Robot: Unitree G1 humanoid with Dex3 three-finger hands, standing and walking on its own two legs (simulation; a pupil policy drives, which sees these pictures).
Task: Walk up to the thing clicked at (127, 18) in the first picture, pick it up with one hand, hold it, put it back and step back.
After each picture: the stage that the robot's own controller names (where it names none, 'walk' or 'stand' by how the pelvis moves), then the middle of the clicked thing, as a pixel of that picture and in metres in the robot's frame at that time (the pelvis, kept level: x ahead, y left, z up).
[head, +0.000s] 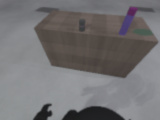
stand; (127, 22) +0.89 -0.28 +0.13
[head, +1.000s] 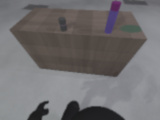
walk; (111, 19) +0.80 -0.08 +0.16
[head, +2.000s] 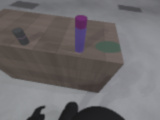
walk; (80, 36) +0.50 +0.16 +0.16
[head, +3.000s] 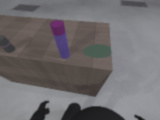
stand; (61, 42) +0.43 +0.23 +0.16
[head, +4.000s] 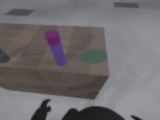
stand; (57, 51) +0.39 +0.24 +0.14
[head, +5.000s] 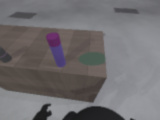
stand; (57, 52) +0.39 +0.25 +0.13
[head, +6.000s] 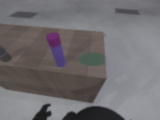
stand; (57, 52) +0.39 +0.25 +0.13
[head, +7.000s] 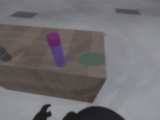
stand; (57, 52) +0.39 +0.25 +0.13
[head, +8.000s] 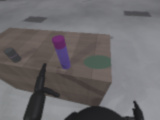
rise first; (62, 54) +0.38 +0.24 +0.13
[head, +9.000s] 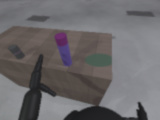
go down; (64, 51) +0.40 +0.24 +0.13
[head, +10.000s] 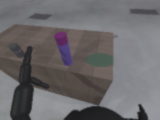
go down; (64, 51) +0.40 +0.24 +0.13
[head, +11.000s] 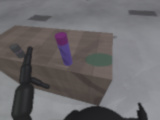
go down; (65, 51) +0.40 +0.24 +0.13
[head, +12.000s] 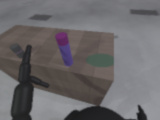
go down; (65, 51) +0.40 +0.24 +0.14
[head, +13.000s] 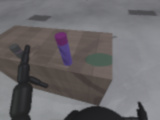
go down; (64, 51) +0.40 +0.24 +0.13
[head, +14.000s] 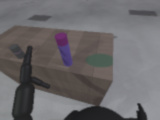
go down; (65, 51) +0.40 +0.24 +0.13
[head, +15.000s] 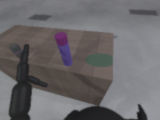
go down; (65, 51) +0.40 +0.24 +0.13
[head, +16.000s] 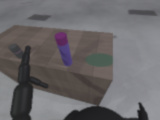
go down; (64, 51) +0.40 +0.24 +0.13
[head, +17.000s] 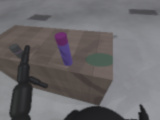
go down; (65, 51) +0.40 +0.24 +0.13
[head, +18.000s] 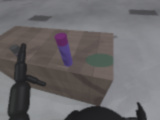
go down; (65, 51) +0.40 +0.24 +0.13
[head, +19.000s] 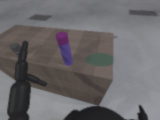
go down; (65, 50) +0.40 +0.24 +0.13
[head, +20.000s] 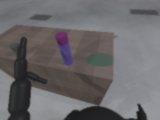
go down; (65, 51) +0.40 +0.24 +0.13
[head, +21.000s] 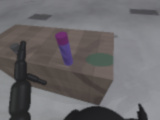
go down; (65, 51) +0.40 +0.24 +0.13
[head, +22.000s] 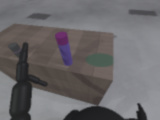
go down; (65, 51) +0.40 +0.24 +0.13
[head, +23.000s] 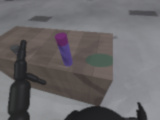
go down; (65, 51) +0.40 +0.24 +0.13
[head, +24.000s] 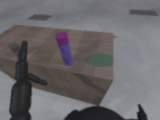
go down; (65, 51) +0.40 +0.24 +0.13
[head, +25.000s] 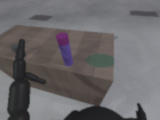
go down; (65, 51) +0.40 +0.24 +0.13
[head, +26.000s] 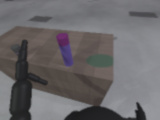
go down; (66, 51) +0.40 +0.24 +0.13
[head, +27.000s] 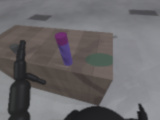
go down; (65, 51) +0.40 +0.24 +0.13
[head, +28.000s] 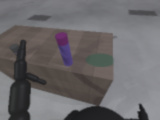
go down; (65, 51) +0.40 +0.24 +0.13
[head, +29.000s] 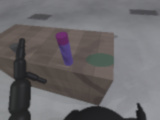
go down; (65, 51) +0.40 +0.24 +0.13
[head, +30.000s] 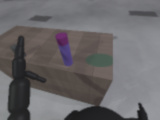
go down; (65, 51) +0.40 +0.24 +0.13
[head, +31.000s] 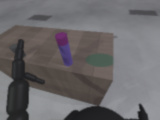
go down; (65, 51) +0.40 +0.24 +0.13
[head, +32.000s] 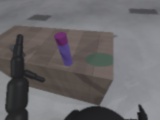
go down; (64, 51) +0.40 +0.24 +0.13
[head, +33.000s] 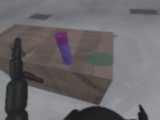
go down; (65, 50) +0.40 +0.24 +0.13
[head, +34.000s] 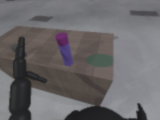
go down; (65, 51) +0.40 +0.24 +0.13
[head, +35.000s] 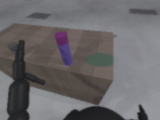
go down; (65, 51) +0.40 +0.24 +0.13
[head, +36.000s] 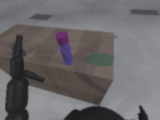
go down; (65, 50) +0.40 +0.24 +0.14
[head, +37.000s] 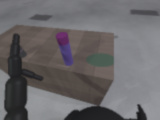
go down; (66, 51) +0.40 +0.24 +0.14
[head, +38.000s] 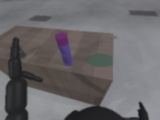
go down; (65, 51) +0.40 +0.24 +0.13
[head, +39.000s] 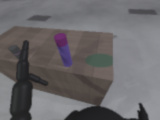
go down; (64, 52) +0.39 +0.24 +0.13
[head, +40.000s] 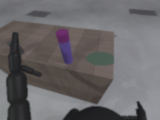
go down; (65, 49) +0.41 +0.23 +0.14
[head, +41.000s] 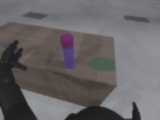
approach; (68, 54) +0.38 +0.20 +0.14
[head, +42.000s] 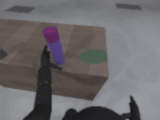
close in; (56, 49) +0.39 +0.24 +0.15
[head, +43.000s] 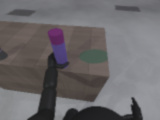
lift; (60, 51) +0.37 +0.21 +0.17
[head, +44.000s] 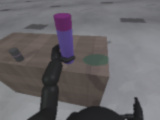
lift; (66, 42) +0.33 +0.16 +0.30
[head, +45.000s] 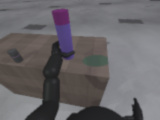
hold; (65, 38) +0.35 +0.17 +0.31
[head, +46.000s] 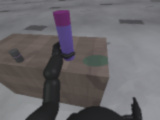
hold; (65, 39) +0.35 +0.17 +0.31
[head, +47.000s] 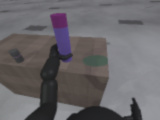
crouch; (63, 40) +0.35 +0.18 +0.30
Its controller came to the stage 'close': yes
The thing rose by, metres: 0.21
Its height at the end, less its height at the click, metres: +0.19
